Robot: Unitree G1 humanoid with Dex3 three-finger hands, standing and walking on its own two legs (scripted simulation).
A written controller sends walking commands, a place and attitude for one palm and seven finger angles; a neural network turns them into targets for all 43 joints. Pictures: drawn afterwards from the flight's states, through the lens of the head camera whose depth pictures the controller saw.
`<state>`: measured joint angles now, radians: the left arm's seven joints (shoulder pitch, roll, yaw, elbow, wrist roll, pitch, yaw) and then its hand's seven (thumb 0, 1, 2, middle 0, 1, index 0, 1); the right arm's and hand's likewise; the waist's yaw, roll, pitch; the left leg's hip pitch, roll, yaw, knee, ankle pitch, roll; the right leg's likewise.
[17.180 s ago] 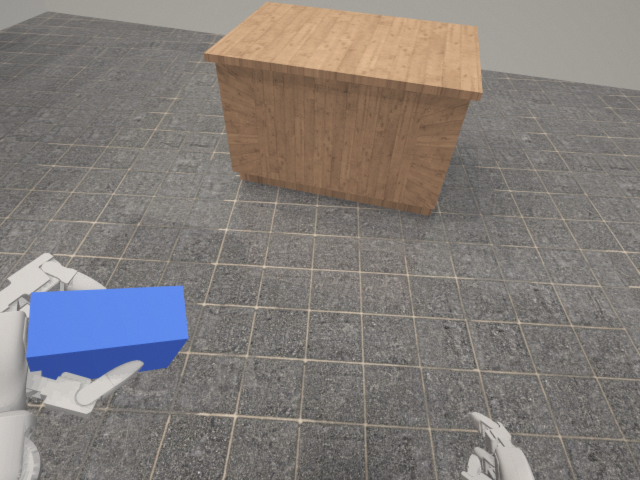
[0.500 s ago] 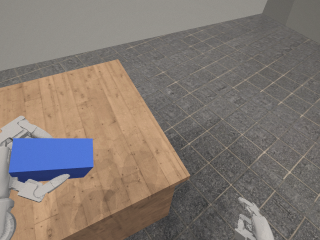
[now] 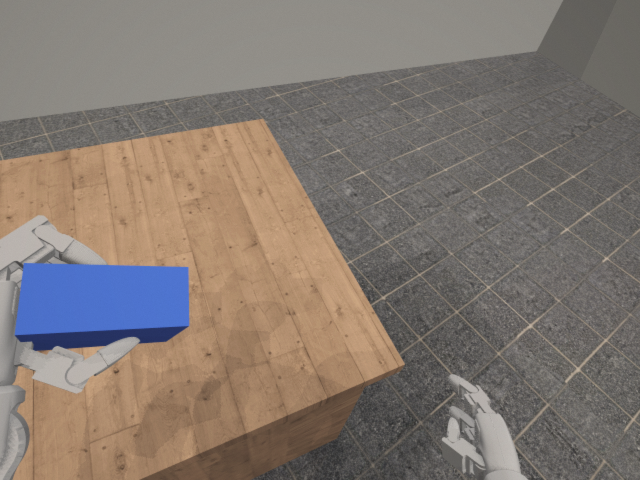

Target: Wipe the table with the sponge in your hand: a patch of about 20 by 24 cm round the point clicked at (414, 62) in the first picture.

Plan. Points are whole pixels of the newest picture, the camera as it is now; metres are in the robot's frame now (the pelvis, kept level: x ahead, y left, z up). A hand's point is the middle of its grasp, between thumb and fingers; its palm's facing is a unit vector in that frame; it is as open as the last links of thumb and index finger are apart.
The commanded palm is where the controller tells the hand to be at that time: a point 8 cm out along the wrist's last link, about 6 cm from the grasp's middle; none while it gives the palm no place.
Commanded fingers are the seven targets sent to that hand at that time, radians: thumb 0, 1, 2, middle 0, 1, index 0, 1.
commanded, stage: look again from close up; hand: left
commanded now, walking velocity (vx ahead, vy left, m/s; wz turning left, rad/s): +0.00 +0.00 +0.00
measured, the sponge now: (131, 308) +0.23 +0.21 +0.14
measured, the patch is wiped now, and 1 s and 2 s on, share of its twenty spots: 0.00 0.00 0.00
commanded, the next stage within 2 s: shuffle to correct the standing spot in 0.42 s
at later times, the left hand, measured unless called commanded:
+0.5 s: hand (94, 314) +0.21 +0.23 +0.16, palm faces +0.35 -0.85 -0.39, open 9.8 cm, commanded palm +0.16 +0.27 +0.17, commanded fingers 0.00 0.10 1.30 -1.20 -1.60 -1.20 -1.60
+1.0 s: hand (154, 313) +0.22 +0.18 +0.16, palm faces +0.32 -0.86 -0.39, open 9.8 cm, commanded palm +0.16 +0.22 +0.17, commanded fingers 0.00 0.10 1.30 -1.20 -1.60 -1.20 -1.60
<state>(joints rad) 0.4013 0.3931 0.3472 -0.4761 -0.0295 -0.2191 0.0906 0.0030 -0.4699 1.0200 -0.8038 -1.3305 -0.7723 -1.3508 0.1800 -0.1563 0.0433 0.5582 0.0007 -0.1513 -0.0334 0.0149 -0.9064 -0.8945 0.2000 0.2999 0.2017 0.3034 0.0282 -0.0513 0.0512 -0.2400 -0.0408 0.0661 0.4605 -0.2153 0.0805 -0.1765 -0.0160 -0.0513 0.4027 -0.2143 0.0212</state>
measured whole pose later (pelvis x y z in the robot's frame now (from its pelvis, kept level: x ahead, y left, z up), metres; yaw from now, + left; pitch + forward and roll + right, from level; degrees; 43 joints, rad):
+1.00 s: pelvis +0.00 -0.06 +0.00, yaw -1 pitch +0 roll -1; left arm 0.44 0.39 0.36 -0.49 -0.06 -0.17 0.07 0.00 -0.47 1.02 -0.80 -1.33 -0.77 -1.35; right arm 0.21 -0.18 0.01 0.56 0.01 -0.11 -0.04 0.02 -0.91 -0.89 0.20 0.30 0.20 0.30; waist 0.02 -0.02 0.04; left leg -0.25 0.04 0.05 0.47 -0.22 0.00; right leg -0.19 0.07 -0.06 0.40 -0.21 -0.06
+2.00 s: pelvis +0.01 -0.09 -0.01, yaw +0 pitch +0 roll -1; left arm 0.48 0.42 0.37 -0.55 -0.09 -0.13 0.06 0.00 -0.47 1.02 -0.80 -1.33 -0.77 -1.35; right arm 0.21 -0.19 0.00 0.56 0.02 -0.06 -0.05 0.02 -0.91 -0.89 0.20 0.30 0.20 0.30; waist -0.01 -0.01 0.05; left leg -0.28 0.08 0.01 0.55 -0.27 -0.04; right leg -0.20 0.11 -0.10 0.45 -0.26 -0.11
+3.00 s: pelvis +0.01 -0.10 -0.01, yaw +0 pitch +0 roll -1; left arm 0.48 0.41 0.36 -0.53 -0.09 -0.12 0.07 0.00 -0.47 1.02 -0.80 -1.33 -0.77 -1.35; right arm 0.22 -0.19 0.00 0.56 0.03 -0.05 -0.04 0.02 -0.91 -0.89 0.20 0.30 0.20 0.30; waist -0.01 0.00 0.04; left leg -0.28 0.09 0.00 0.54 -0.26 -0.05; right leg -0.20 0.11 -0.11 0.44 -0.25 -0.12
